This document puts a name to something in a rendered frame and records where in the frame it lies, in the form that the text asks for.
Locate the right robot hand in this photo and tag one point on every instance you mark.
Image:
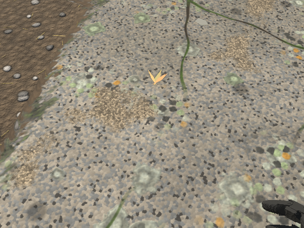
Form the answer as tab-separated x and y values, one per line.
289	208

